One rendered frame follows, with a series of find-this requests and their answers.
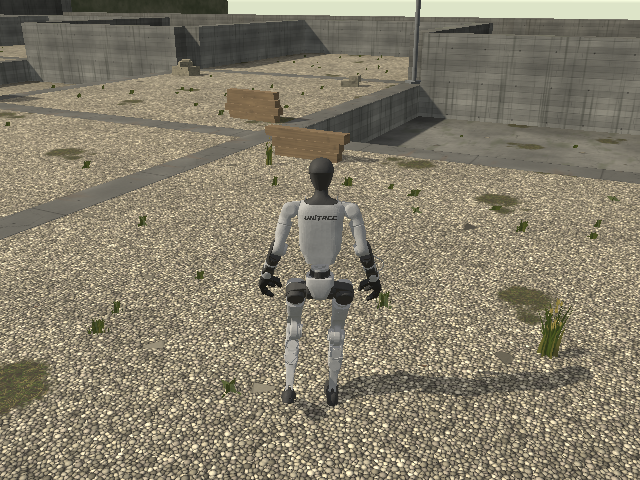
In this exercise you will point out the robot left upper arm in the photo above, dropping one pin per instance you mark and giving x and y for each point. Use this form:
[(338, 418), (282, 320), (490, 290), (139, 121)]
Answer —
[(289, 210)]

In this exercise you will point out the robot right hand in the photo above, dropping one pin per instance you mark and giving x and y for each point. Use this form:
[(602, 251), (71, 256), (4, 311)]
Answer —
[(376, 286)]

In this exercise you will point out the humanoid robot torso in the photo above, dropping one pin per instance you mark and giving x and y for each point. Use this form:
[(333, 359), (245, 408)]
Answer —
[(320, 238)]

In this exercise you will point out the robot right upper arm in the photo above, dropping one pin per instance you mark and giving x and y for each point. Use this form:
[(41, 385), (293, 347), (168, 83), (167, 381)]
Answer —
[(352, 211)]

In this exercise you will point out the robot left forearm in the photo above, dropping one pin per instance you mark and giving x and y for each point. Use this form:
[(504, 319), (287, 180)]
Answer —
[(270, 264)]

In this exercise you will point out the robot head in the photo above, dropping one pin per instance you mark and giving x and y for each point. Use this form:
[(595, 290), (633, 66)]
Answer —
[(321, 172)]

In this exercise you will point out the robot left hand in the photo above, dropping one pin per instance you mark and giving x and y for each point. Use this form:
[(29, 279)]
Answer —
[(270, 282)]

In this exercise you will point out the robot right forearm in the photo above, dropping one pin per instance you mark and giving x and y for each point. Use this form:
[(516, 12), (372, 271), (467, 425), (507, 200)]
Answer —
[(369, 265)]

